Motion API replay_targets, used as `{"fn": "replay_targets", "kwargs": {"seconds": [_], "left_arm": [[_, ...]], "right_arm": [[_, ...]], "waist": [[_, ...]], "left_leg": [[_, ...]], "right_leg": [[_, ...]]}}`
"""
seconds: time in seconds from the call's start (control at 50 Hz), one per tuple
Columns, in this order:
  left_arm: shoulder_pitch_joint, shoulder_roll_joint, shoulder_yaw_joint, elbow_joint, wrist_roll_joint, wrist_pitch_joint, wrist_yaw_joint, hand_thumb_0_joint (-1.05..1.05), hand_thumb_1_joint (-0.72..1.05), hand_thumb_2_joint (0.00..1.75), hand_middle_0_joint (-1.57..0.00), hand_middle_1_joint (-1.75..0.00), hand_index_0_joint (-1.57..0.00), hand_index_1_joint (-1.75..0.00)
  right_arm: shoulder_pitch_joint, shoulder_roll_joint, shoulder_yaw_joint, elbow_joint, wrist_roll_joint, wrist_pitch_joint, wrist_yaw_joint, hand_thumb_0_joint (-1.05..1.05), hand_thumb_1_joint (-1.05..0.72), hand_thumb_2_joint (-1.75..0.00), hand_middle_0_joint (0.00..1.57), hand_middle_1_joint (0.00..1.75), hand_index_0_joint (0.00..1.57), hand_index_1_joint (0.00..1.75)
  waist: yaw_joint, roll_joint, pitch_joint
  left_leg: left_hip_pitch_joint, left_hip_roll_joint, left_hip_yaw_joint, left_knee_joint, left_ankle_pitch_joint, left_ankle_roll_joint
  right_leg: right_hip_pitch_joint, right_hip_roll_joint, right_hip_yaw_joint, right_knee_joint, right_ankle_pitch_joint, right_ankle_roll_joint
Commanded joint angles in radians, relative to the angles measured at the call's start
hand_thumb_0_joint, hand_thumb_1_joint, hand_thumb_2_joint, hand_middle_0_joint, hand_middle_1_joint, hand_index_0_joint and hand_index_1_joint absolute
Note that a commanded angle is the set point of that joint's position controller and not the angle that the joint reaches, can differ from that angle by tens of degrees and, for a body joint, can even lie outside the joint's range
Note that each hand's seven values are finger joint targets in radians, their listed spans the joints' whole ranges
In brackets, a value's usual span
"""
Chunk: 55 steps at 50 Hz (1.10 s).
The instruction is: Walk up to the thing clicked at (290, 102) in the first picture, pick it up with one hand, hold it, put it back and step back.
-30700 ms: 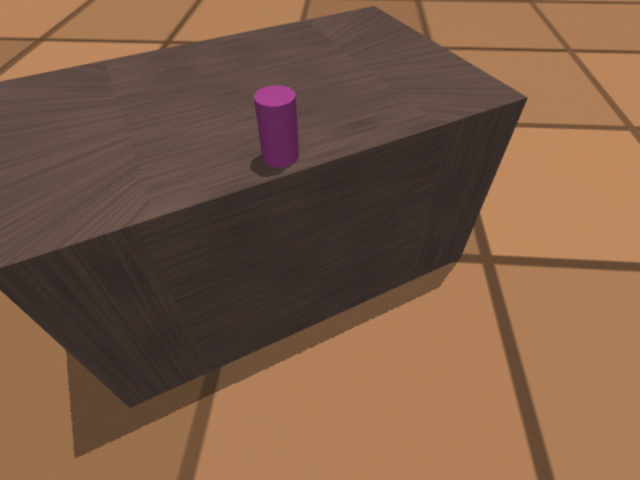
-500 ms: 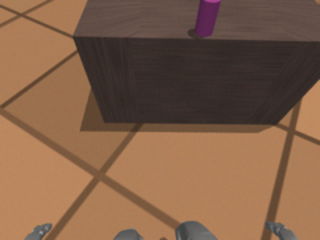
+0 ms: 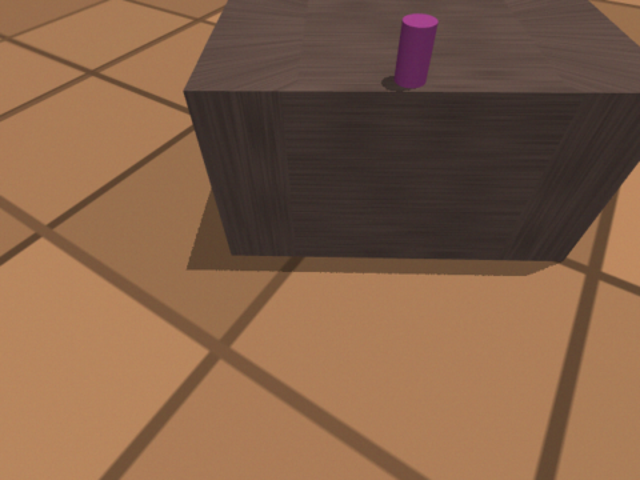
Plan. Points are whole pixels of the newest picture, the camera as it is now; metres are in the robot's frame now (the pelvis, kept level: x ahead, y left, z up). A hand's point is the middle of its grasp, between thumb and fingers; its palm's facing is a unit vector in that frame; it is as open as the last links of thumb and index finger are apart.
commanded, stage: step back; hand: right
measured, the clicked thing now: (414, 52) +1.06 -0.22 +0.02
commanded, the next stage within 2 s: stand in 0.78 s
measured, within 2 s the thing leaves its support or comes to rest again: neither
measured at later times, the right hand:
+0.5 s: hand out of the picture +0.13 -0.25 -0.14, palm faces -0.05 +0.92 -0.38, open 7.4 cm
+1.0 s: hand (524, 473) +0.16 -0.25 -0.14, palm faces +0.00 +0.95 -0.32, open 7.4 cm
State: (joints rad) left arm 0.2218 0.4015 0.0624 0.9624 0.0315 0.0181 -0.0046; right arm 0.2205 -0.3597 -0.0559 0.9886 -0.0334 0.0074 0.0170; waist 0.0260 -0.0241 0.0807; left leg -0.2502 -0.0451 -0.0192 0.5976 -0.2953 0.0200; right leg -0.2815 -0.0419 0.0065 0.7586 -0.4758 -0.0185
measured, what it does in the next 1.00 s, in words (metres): steps on the spot: left foot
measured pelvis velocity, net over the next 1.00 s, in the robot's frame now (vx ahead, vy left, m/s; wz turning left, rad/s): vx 0.06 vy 0.00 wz -0.01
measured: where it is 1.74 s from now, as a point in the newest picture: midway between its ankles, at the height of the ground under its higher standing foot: outside the picture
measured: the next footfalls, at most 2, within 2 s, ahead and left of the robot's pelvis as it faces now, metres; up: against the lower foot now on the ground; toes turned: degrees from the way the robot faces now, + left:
left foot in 0.40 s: +0.12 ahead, +0.14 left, +0.00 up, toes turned +2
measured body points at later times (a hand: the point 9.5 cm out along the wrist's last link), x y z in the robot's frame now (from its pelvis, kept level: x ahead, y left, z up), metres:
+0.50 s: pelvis +0.03 +0.02 +0.00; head +0.06 +0.02 +0.45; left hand +0.08 +0.34 -0.13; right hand +0.13 -0.29 -0.12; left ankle +0.08 +0.13 -0.72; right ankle +0.00 -0.12 -0.71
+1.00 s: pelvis +0.06 +0.00 +0.02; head +0.07 -0.01 +0.47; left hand +0.15 +0.30 -0.11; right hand +0.16 -0.30 -0.11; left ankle +0.08 +0.14 -0.72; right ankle +0.02 -0.12 -0.72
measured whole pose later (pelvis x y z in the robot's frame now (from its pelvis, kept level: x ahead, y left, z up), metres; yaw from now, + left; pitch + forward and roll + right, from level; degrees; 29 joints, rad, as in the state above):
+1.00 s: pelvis +0.06 +0.00 +0.02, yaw +0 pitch -3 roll +0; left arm 0.08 0.35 0.01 1.11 0.01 -0.02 0.00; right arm 0.05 -0.35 -0.01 1.12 0.00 -0.02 0.01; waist 0.00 0.01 0.07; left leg -0.16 0.04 0.03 0.39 -0.18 -0.03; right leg -0.07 -0.01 -0.02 0.39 -0.27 0.00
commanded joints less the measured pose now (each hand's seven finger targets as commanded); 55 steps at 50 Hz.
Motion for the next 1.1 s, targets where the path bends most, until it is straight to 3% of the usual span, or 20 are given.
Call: {"fn": "replay_targets", "kwargs": {"seconds": [0.0,0.1,0.12,0.14,0.16,0.18,0.26,0.34,0.38,0.4,0.42,0.44,0.48,0.56,0.62,0.66,0.74,0.76,0.82,1.08], "left_arm": [[-0.058,0.192,0.043,-0.075,-0.015,-0.044,0.0,0.0,0.9,0.9,-0.2,-0.3,-0.2,-0.3],[0.048,0.159,0.052,-0.002,-0.003,-0.068,0.005,0.0,0.9,0.9,-0.2,-0.3,-0.2,-0.3],[0.069,0.201,0.066,0.005,0.009,-0.073,0.013,0.0,0.9,0.9,-0.2,-0.3,-0.2,-0.3],[0.097,0.283,0.084,0.001,0.019,-0.079,0.02,0.0,0.9,0.9,-0.2,-0.3,-0.2,-0.3],[0.039,0.32,0.089,-0.022,0.019,-0.083,0.018,0.0,0.9,0.9,-0.2,-0.3,-0.2,-0.3],[-0.016,0.3,0.085,-0.047,0.009,-0.085,0.019,0.0,0.9,0.9,-0.2,-0.3,-0.2,-0.3],[-0.062,0.24,0.058,-0.054,0.002,-0.094,0.019,0.0,0.9,0.9,-0.2,-0.3,-0.2,-0.3],[-0.091,0.232,0.043,-0.056,-0.009,-0.076,0.015,0.0,0.9,0.9,-0.2,-0.3,-0.2,-0.3],[-0.074,0.195,0.022,-0.061,-0.02,-0.063,0.015,0.0,0.9,0.9,-0.2,-0.3,-0.2,-0.3],[-0.069,0.155,0.01,-0.07,-0.028,-0.057,0.013,0.0,0.9,0.9,-0.2,-0.3,-0.2,-0.3],[-0.051,0.153,0.013,-0.055,-0.042,-0.04,0.017,0.0,0.9,0.9,-0.2,-0.3,-0.2,-0.3],[-0.074,0.18,0.021,-0.036,-0.034,-0.029,0.02,0.0,0.9,0.9,-0.2,-0.3,-0.2,-0.3],[-0.057,0.17,0.016,-0.024,-0.029,-0.027,0.018,0.0,0.9,0.9,-0.2,-0.3,-0.2,-0.3],[0.008,0.156,0.019,0.041,-0.02,-0.052,0.018,0.0,0.9,0.9,-0.2,-0.3,-0.2,-0.3],[-0.066,0.226,0.03,0.035,-0.011,-0.06,0.019,0.0,0.9,0.9,-0.2,-0.3,-0.2,-0.3],[-0.135,0.204,0.013,0.023,-0.015,-0.06,0.014,0.0,0.9,0.9,-0.2,-0.3,-0.2,-0.3],[-0.114,0.197,0.015,0.054,-0.02,-0.064,0.017,0.0,0.9,0.9,-0.2,-0.3,-0.2,-0.3],[-0.118,0.171,-0.005,0.076,-0.032,-0.064,0.015,0.0,0.9,0.9,-0.2,-0.3,-0.2,-0.3],[-0.134,0.163,-0.011,0.086,-0.036,-0.061,0.014,0.0,0.9,0.9,-0.2,-0.3,-0.2,-0.3],[-0.19,0.174,-0.007,0.113,-0.025,-0.064,0.014,0.0,0.9,0.9,-0.2,-0.3,-0.2,-0.3]], "right_arm": [[-0.071,-0.277,-0.055,-0.102,-0.008,-0.049,-0.016,0.0,-0.9,-0.9,0.2,0.3,0.2,0.3],[-0.112,-0.234,-0.044,-0.1,0.004,-0.019,-0.005,0.0,-0.9,-0.9,0.2,0.3,0.2,0.3],[-0.103,-0.186,-0.032,-0.11,0.011,-0.017,-0.006,0.0,-0.9,-0.9,0.2,0.3,0.2,0.3],[-0.13,-0.141,-0.021,-0.131,0.013,-0.02,-0.01,0.0,-0.9,-0.9,0.2,0.3,0.2,0.3],[-0.133,-0.193,-0.035,-0.12,0.003,-0.019,-0.021,0.0,-0.9,-0.9,0.2,0.3,0.2,0.3],[-0.096,-0.22,-0.04,-0.108,0.008,-0.023,-0.021,0.0,-0.9,-0.9,0.2,0.3,0.2,0.3],[-0.046,-0.191,-0.039,-0.069,0.009,-0.032,-0.01,0.0,-0.9,-0.9,0.2,0.3,0.2,0.3],[-0.039,-0.162,-0.037,-0.057,0.008,-0.04,-0.008,0.0,-0.9,-0.9,0.2,0.3,0.2,0.3],[-0.019,-0.184,-0.046,-0.042,0.004,-0.045,-0.019,0.0,-0.9,-0.9,0.2,0.3,0.2,0.3],[0.004,-0.235,-0.057,-0.04,-0.004,-0.051,-0.028,0.0,-0.9,-0.9,0.2,0.3,0.2,0.3],[-0.053,-0.292,-0.058,-0.063,0.005,-0.052,-0.029,0.0,-0.9,-0.9,0.2,0.3,0.2,0.3],[-0.071,-0.303,-0.063,-0.059,0.008,-0.05,-0.028,0.0,-0.9,-0.9,0.2,0.3,0.2,0.3],[-0.112,-0.282,-0.05,-0.061,-0.002,-0.048,-0.032,0.0,-0.9,-0.9,0.2,0.3,0.2,0.3],[-0.189,-0.252,-0.036,-0.051,0.008,-0.034,-0.029,0.0,-0.9,-0.9,0.2,0.3,0.2,0.3],[-0.183,-0.177,-0.016,-0.038,0.027,-0.029,-0.025,0.0,-0.9,-0.9,0.2,0.3,0.2,0.3],[-0.191,-0.197,-0.017,-0.007,0.015,-0.034,-0.023,0.0,-0.9,-0.9,0.2,0.3,0.2,0.3],[-0.212,-0.194,-0.009,0.019,0.022,-0.044,-0.024,0.0,-0.9,-0.9,0.2,0.3,0.2,0.3],[-0.168,-0.194,-0.003,0.034,0.031,-0.048,-0.021,0.0,-0.9,-0.9,0.2,0.3,0.2,0.3],[-0.2,-0.2,0.0,0.05,0.029,-0.052,-0.021,0.0,-0.9,-0.9,0.2,0.3,0.2,0.3],[-0.224,-0.183,0.012,0.078,0.029,-0.041,-0.016,0.0,-0.9,-0.9,0.2,0.3,0.2,0.3]], "waist": [[-0.011,0.121,0.033],[0.033,0.158,-0.054],[0.048,0.047,-0.059],[0.078,-0.136,-0.048],[0.063,-0.082,0.022],[0.034,-0.026,0.055],[0.002,-0.078,0.002],[-0.02,-0.121,-0.065],[-0.037,-0.053,-0.105],[-0.044,0.081,-0.152],[-0.022,0.146,-0.169],[-0.035,0.149,-0.133],[-0.015,0.17,-0.089],[0.018,0.185,-0.11],[-0.019,0.026,-0.136],[-0.032,0.046,-0.113],[-0.012,0.002,-0.159],[-0.038,0.016,-0.171],[-0.024,0.034,-0.155],[-0.031,0.008,-0.107]], "left_leg": [[-0.024,0.3,-0.415,-0.353,-0.364,0.197],[-0.144,0.183,-0.172,-0.173,-0.16,0.09],[-0.249,0.123,-0.122,-0.039,-0.149,0.042],[-0.415,-0.025,-0.068,0.181,-0.219,-0.002],[-0.353,0.026,-0.104,0.282,-0.274,-0.016],[-0.332,0.053,-0.132,0.327,-0.232,-0.015],[-0.185,0.073,-0.076,0.211,-0.134,-0.026],[0.008,0.042,0.067,-0.059,0.03,-0.017],[0.148,0.067,0.014,-0.15,0.237,0.013],[0.203,0.209,-0.164,-0.178,0.317,0.058],[0.106,0.343,-0.328,-0.22,0.219,0.179],[0.019,0.377,-0.369,-0.256,0.144,0.224],[0.019,0.352,-0.313,-0.261,0.089,0.205],[-0.007,0.253,-0.148,-0.156,0.216,0.098],[-0.031,0.155,-0.063,-0.127,0.067,0.013],[0.067,0.164,-0.058,-0.165,0.085,0.012],[0.097,0.176,-0.018,-0.117,0.399,0.031],[0.154,0.183,-0.053,-0.167,0.425,0.023],[0.188,0.189,-0.05,-0.187,0.483,0.019],[0.177,0.18,-0.033,-0.279,0.301,-0.015]], "right_leg": [[-0.162,-0.014,0.05,0.08,-0.051,-0.012],[0.222,0.059,-0.058,-0.368,0.145,-0.016],[0.305,-0.002,0.081,-0.401,0.091,-0.04],[0.327,-0.219,0.439,-0.532,-0.136,-0.123],[0.148,-0.379,0.545,-0.564,-0.171,-0.218],[0.114,-0.379,0.505,-0.547,-0.076,-0.243],[0.083,-0.238,0.206,-0.448,0.301,-0.167],[0.066,-0.186,0.072,-0.291,0.595,-0.119],[0.018,-0.123,0.027,-0.16,0.61,-0.058],[-0.048,-0.058,0.0,-0.06,0.492,-0.019],[-0.027,0.027,-0.038,-0.009,0.133,0.005],[0.007,0.016,0.008,0.041,-0.087,-0.003],[-0.042,-0.004,0.038,0.059,-0.106,-0.016],[0.118,0.01,-0.024,-0.307,0.194,-0.008],[0.125,-0.103,0.15,-0.347,0.276,-0.055],[0.051,-0.1,0.122,-0.342,0.31,-0.045],[0.161,-0.081,0.076,-0.33,0.568,-0.023],[0.152,-0.085,0.083,-0.343,0.569,-0.014],[0.166,-0.081,0.074,-0.379,0.574,-0.002],[0.183,-0.096,0.077,-0.496,0.479,0.008]]}}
